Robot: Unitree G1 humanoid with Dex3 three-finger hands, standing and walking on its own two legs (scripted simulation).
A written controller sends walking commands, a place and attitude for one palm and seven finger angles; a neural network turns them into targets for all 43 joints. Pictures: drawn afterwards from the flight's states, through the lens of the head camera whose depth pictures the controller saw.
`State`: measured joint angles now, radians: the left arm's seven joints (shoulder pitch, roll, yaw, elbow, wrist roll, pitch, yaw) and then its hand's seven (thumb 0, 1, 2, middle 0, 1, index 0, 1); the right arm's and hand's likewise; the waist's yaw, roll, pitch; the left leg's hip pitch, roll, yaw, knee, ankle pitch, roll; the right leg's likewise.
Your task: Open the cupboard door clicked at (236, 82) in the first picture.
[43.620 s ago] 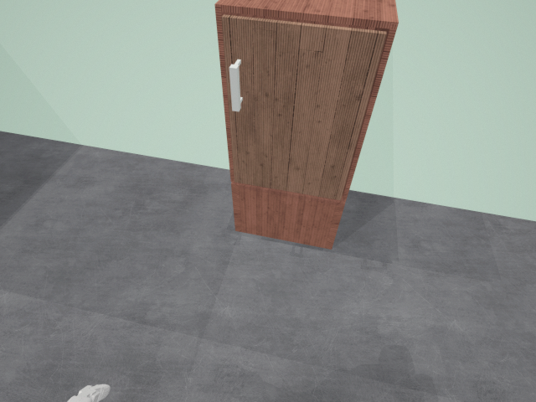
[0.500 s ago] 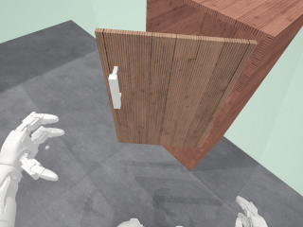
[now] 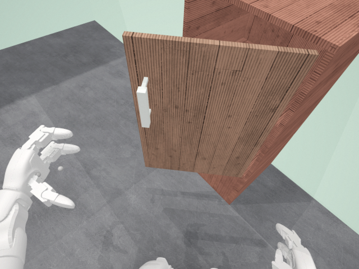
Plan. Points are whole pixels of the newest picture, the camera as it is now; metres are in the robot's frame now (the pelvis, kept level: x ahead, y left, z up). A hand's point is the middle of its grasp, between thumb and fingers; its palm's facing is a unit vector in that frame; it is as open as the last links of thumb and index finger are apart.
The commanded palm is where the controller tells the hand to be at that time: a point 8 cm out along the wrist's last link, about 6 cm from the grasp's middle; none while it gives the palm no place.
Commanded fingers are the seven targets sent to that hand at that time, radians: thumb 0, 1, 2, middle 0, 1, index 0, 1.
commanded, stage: move the hooked fingers beside the handle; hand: left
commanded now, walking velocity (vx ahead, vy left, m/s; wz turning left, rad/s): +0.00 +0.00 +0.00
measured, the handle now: (145, 103) +0.51 +0.13 +0.05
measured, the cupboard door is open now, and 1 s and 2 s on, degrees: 43 43 43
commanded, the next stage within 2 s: none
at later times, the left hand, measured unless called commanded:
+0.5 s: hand (80, 147) +0.35 +0.25 +0.06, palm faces -0.02 -1.00 -0.02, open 14.0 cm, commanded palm +0.33 +0.29 +0.07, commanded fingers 0.00 -0.50 0.30 -0.30 -1.20 -0.30 -1.20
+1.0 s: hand (98, 129) +0.40 +0.22 +0.06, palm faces -0.03 -1.00 -0.01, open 14.0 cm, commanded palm +0.38 +0.27 +0.06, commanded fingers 0.00 -0.50 0.30 -0.30 -1.20 -0.30 -1.20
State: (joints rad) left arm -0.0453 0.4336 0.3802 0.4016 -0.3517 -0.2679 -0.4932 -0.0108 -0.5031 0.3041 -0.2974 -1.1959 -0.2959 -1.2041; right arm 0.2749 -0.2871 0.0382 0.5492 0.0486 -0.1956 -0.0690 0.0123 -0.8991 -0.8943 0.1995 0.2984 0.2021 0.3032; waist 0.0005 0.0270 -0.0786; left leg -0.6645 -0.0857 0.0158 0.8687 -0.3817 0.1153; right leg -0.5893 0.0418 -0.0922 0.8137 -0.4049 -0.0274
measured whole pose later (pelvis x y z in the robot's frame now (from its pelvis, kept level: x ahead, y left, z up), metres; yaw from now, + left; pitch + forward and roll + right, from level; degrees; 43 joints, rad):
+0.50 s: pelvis +0.01 -0.02 +0.00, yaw -1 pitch +13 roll -3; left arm -0.22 0.47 0.40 0.59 -0.33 -0.28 -0.49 -0.01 -0.50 0.30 -0.30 -1.20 -0.30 -1.20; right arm 0.31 -0.30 0.03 0.58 0.06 -0.12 -0.08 0.01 -0.90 -0.89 0.20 0.30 0.20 0.30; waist -0.04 0.02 -0.09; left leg -0.71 -0.06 0.02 0.89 -0.40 0.10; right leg -0.64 0.07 -0.09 0.83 -0.42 -0.05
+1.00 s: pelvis +0.01 -0.01 -0.01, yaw -2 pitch +14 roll -3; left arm -0.40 0.45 0.35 0.74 -0.27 -0.33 -0.40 -0.01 -0.50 0.30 -0.30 -1.20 -0.30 -1.20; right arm 0.33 -0.28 0.03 0.59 0.05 -0.05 -0.06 0.01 -0.90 -0.89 0.20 0.30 0.20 0.30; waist -0.06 0.02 -0.10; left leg -0.75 -0.06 0.03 0.91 -0.41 0.11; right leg -0.68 0.06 -0.08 0.85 -0.42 -0.04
